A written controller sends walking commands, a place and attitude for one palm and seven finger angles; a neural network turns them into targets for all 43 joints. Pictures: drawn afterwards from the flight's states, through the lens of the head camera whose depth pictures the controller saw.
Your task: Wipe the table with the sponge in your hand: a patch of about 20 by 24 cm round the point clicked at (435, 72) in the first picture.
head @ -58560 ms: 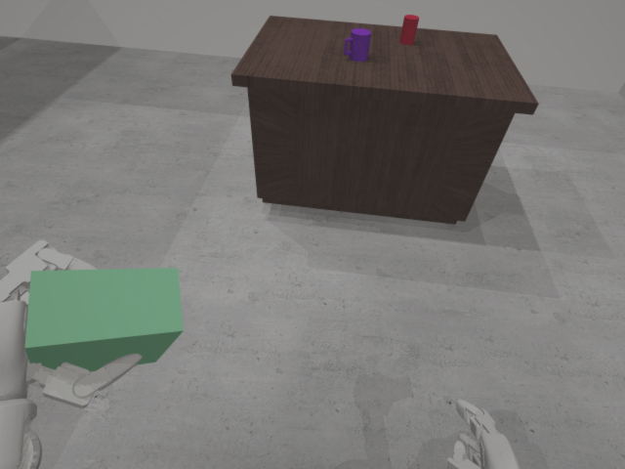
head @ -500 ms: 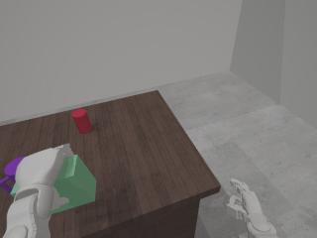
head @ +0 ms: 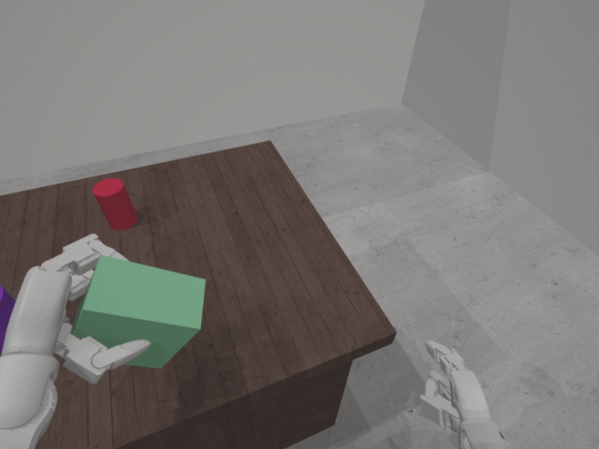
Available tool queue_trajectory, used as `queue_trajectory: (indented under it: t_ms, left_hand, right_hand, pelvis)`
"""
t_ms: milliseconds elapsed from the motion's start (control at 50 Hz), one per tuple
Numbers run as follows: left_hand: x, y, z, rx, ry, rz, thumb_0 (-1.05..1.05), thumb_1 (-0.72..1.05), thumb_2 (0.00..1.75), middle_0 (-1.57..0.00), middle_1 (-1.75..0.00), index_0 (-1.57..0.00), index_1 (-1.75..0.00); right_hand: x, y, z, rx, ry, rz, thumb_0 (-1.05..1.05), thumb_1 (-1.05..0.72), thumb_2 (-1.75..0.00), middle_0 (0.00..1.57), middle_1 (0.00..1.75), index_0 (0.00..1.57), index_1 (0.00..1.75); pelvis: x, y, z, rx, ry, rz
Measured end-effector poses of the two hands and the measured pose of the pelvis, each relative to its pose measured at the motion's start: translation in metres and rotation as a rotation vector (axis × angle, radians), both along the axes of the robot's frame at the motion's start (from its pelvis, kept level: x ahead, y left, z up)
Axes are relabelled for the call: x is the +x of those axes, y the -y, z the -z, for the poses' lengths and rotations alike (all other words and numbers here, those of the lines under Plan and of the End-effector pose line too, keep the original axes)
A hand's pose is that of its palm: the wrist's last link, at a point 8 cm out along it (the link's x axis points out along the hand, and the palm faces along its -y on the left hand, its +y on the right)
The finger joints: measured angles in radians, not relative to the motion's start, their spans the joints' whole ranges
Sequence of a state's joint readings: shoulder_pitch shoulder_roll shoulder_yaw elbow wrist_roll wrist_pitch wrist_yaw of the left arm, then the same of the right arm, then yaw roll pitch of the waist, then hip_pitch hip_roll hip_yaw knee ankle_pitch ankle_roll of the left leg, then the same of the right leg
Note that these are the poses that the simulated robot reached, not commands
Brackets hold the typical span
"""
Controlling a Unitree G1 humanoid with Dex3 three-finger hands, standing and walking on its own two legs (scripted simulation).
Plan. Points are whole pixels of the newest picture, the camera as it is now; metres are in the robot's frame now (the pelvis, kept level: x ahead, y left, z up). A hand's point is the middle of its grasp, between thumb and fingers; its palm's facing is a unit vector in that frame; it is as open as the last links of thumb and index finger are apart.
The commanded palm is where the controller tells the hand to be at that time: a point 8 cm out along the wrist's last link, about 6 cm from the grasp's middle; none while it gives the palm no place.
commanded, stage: step back with the hand held close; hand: left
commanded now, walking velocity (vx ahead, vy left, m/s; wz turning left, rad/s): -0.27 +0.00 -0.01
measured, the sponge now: (150, 321) +0.22 +0.21 +0.10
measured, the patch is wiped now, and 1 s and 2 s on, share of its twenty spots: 1.00 1.00 1.00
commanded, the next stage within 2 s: stop stepping back and stand still in 1.32 s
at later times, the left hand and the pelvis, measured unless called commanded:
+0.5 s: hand (73, 325) +0.18 +0.26 +0.15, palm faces +0.34 -0.87 -0.35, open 10.3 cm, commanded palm +0.13 +0.31 +0.18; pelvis -0.03 +0.02 -0.02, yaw +1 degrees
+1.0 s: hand (76, 385) +0.13 +0.22 +0.16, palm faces +0.17 -0.93 -0.33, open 10.3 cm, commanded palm +0.07 +0.29 +0.18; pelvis -0.11 +0.02 -0.01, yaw -4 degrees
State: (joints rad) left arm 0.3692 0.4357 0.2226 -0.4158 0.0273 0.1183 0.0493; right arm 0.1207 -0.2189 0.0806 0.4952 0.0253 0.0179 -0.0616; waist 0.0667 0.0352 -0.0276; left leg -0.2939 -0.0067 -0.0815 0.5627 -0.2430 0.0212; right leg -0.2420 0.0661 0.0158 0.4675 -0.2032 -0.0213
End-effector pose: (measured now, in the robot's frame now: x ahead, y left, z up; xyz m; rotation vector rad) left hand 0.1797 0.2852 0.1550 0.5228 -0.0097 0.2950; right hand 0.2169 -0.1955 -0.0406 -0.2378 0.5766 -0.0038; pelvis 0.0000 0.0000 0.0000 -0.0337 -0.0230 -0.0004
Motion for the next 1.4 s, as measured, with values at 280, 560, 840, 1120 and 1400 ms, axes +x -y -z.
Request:
queue_trajectory:
  t_ms: [280, 560, 840, 1120, 1400]
  left_hand:
    - [-0.008, -0.025, -0.027, 0.029, 0.218, 0.054, -0.02, -0.53, 1.06, -0.70, -1.31, -0.73, -1.33]
    - [-0.048, -0.017, -0.012, -0.057, 0.291, 0.085, -0.02, -0.54, 1.06, -0.70, -1.31, -0.74, -1.34]
    - [-0.073, -0.035, -0.016, -0.069, 0.347, -0.038, -0.02, -0.54, 1.07, -0.70, -1.32, -0.73, -1.34]
    - [-0.104, -0.019, -0.022, -0.006, 0.282, 0.237, -0.02, -0.54, 1.07, -0.70, -1.31, -0.74, -1.34]
    - [-0.201, -0.022, -0.032, -0.096, 0.274, 0.180, -0.02, -0.54, 1.07, -0.70, -1.32, -0.74, -1.34]
  right_hand:
    - [-0.100, 0.038, 0.040, -0.096, -0.240, 0.253, 0.01, -0.90, -0.90, 0.20, 0.30, 0.20, 0.30]
    - [-0.087, 0.011, 0.031, -0.095, -0.105, 0.144, 0.01, -0.90, -0.90, 0.21, 0.30, 0.21, 0.30]
    - [-0.116, -0.016, 0.031, -0.023, -0.049, 0.082, 0.01, -0.90, -0.90, 0.21, 0.30, 0.21, 0.30]
    - [-0.222, 0.026, 0.023, -0.143, -0.228, 0.306, 0.01, -0.90, -0.90, 0.21, 0.30, 0.21, 0.30]
    - [-0.284, -0.022, 0.008, -0.041, -0.136, 0.188, 0.01, -0.90, -0.90, 0.21, 0.30, 0.21, 0.30]
  pelvis:
    - [0.000, -0.024, 0.009, 0.005, -0.054, 0.012]
    - [-0.036, -0.029, 0.020, -0.020, -0.055, -0.033]
    - [-0.079, -0.026, 0.016, -0.010, -0.073, 0.053]
    - [-0.131, -0.043, 0.007, -0.009, -0.134, 0.041]
    - [-0.204, -0.047, -0.008, -0.012, -0.065, 0.054]
